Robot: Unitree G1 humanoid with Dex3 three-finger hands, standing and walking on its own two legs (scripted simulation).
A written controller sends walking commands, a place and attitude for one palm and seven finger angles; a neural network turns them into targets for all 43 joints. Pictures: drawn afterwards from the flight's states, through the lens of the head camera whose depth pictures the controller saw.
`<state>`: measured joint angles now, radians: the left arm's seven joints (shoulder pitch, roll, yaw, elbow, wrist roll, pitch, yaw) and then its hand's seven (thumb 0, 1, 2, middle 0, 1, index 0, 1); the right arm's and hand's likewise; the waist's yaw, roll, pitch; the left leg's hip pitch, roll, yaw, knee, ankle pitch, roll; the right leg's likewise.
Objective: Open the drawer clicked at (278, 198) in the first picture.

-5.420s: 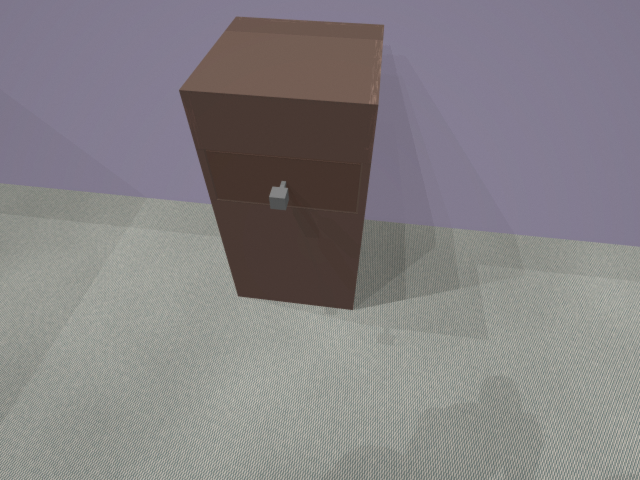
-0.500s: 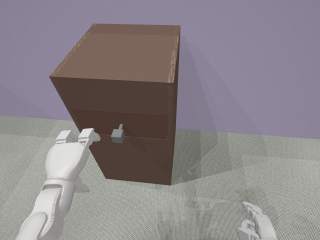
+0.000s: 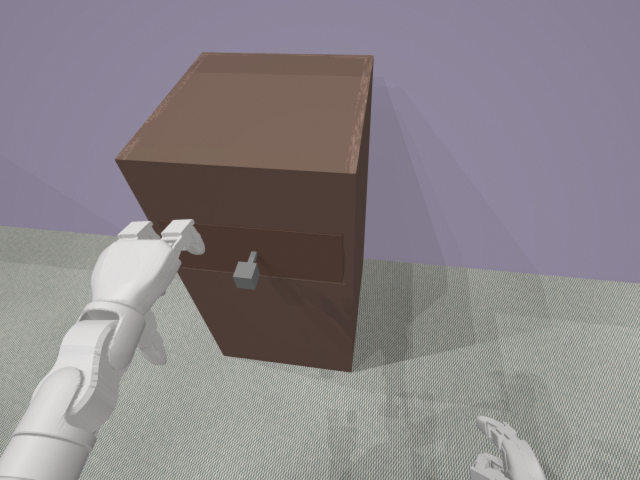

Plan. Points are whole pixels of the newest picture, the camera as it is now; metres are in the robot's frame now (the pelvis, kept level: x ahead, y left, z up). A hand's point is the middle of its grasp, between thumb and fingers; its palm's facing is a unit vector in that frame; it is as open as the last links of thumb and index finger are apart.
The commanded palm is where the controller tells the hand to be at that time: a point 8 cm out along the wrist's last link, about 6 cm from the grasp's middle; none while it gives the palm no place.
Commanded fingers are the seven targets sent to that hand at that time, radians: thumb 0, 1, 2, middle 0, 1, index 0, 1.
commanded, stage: raise the hand with hooked fingers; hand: left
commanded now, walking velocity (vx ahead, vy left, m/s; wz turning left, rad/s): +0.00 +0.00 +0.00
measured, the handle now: (249, 267) +0.53 +0.24 -0.18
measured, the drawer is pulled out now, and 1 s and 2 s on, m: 0.00 0.00 0.00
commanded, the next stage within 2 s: move the hooked fingers above the handle in 0.22 s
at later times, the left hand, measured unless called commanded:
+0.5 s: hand (187, 295) +0.32 +0.22 +0.06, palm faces -0.03 -0.08 -1.00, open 13.8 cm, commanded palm +0.31 +0.23 +0.11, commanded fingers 0.00 -0.50 0.30 -0.30 -1.20 -0.30 -1.20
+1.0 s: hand (207, 275) +0.39 +0.24 -0.01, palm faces -0.03 -0.06 -1.00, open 13.8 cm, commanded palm +0.38 +0.24 +0.05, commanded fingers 0.00 -0.50 0.30 -0.30 -1.20 -0.30 -1.20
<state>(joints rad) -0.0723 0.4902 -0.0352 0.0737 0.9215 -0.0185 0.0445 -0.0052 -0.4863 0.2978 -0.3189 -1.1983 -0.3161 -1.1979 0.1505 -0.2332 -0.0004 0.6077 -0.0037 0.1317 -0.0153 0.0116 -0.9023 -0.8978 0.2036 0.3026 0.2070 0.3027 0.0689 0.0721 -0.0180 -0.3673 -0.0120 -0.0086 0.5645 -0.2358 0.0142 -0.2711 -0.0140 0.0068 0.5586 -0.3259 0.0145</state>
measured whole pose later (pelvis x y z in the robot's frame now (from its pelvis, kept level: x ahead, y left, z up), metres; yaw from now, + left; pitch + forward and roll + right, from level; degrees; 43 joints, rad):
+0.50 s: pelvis +0.01 -0.02 +0.00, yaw +0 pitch +4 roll +0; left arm -0.12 0.47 -0.06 0.21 0.94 -0.05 0.09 0.00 -0.49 0.30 -0.32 -1.20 -0.32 -1.20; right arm 0.13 -0.24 -0.01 0.62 0.01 0.13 -0.04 0.01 -0.90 -0.90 0.20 0.30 0.20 0.30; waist 0.06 0.06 -0.04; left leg -0.41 0.01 -0.02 0.59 -0.25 -0.01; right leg -0.32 0.00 0.00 0.61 -0.36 -0.01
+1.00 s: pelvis +0.01 +0.00 -0.03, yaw -1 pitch +13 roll -1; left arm -0.35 0.46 -0.01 0.58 1.04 -0.13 0.26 0.00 -0.49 0.30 -0.32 -1.20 -0.32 -1.20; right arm 0.24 -0.23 -0.07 0.66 -0.01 0.16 -0.03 0.01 -0.90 -0.90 0.20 0.30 0.21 0.30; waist -0.01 0.04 -0.11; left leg -0.69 0.01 -0.01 0.81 -0.35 0.01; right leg -0.59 0.01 0.01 0.80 -0.43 0.00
